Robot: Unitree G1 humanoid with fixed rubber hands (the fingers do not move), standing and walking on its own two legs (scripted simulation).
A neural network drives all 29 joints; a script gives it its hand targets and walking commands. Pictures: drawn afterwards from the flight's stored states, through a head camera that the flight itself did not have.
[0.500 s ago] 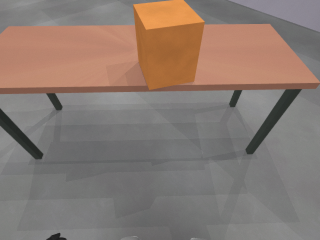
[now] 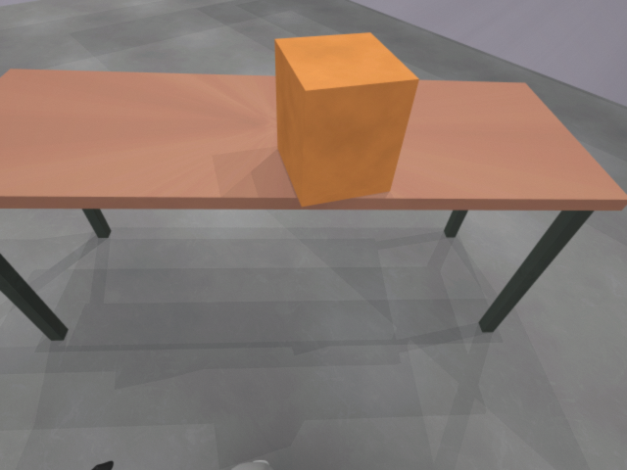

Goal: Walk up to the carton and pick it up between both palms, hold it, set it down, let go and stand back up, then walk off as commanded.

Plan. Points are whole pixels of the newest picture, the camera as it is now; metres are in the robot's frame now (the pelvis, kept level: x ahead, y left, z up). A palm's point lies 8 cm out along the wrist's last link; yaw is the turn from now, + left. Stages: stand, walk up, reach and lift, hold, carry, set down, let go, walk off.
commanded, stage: walk up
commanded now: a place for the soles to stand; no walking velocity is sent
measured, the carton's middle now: (335, 119) +0.75 -0.02 +0.06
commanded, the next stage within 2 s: none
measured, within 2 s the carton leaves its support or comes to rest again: neither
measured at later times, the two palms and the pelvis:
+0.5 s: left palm (132, 416) +0.20 +0.25 -0.05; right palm (598, 460) +0.18 -0.37 -0.09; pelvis +0.12 -0.06 +0.02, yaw +0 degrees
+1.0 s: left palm (145, 355) +0.30 +0.27 -0.08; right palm (547, 363) +0.30 -0.34 -0.07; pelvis +0.23 -0.03 +0.01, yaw +1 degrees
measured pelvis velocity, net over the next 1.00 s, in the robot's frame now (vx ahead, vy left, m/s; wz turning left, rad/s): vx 0.23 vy -0.03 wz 0.02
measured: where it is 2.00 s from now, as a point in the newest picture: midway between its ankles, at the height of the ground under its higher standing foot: (330, 443)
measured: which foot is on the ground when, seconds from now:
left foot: down 0.00-0.40, up 0.42-0.84, down 0.86-1.00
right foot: up 0.00-0.36, down 0.38-0.90, up 0.92-1.00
